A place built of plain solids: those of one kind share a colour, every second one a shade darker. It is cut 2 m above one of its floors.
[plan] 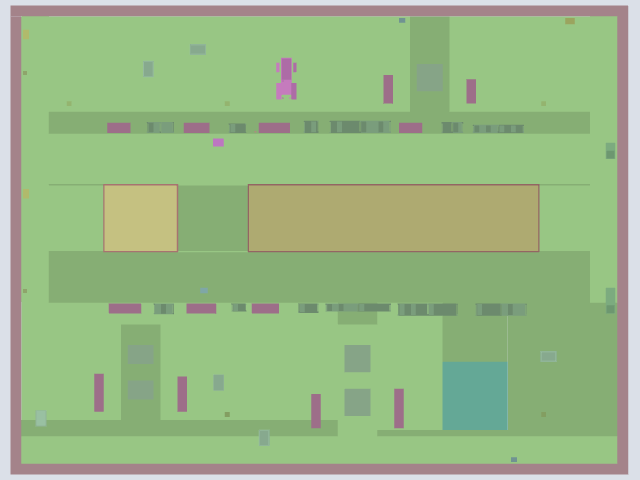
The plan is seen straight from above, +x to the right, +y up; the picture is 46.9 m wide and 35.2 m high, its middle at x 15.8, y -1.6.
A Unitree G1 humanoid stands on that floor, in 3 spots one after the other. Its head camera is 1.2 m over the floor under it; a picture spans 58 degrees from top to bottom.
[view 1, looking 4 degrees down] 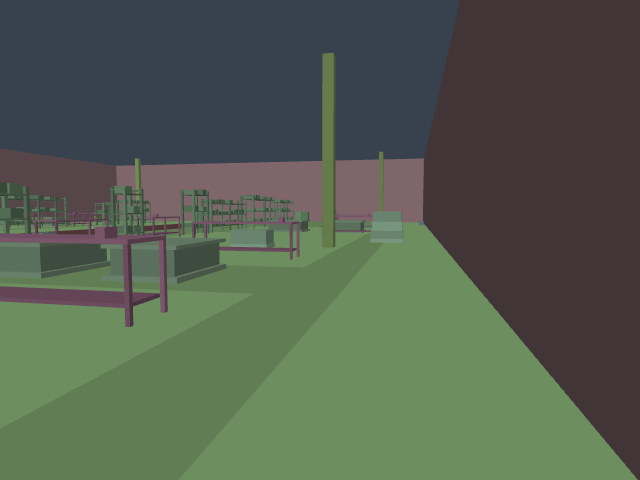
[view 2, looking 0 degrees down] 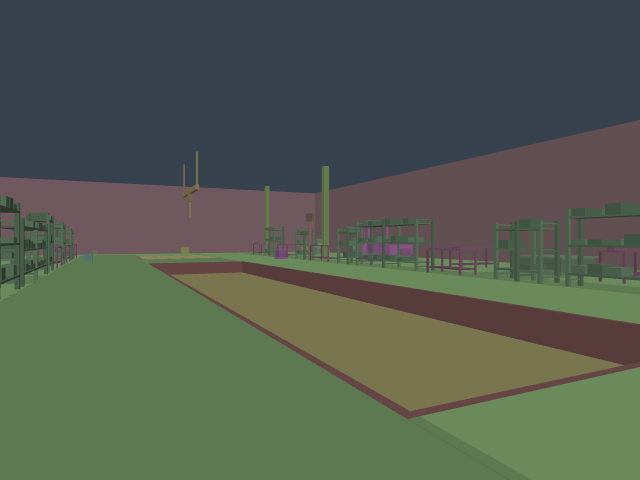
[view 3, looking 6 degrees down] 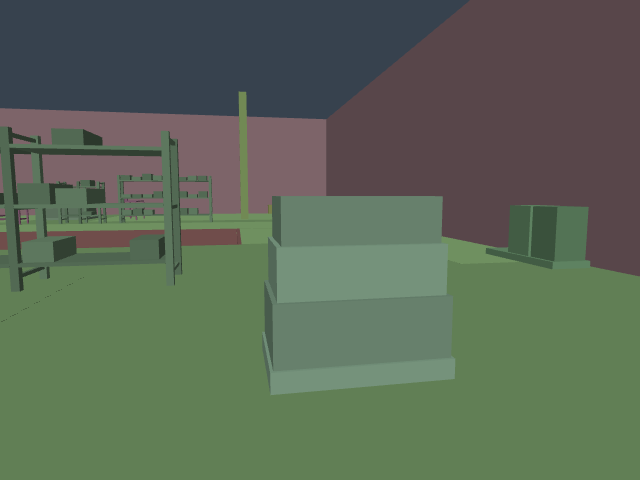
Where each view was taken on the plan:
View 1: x -4.60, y -17.00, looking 12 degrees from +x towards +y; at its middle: floor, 17.22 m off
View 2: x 34.25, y -4.30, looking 154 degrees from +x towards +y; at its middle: pallet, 34.18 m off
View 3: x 31.78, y -13.04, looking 79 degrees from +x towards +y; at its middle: pallet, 2.64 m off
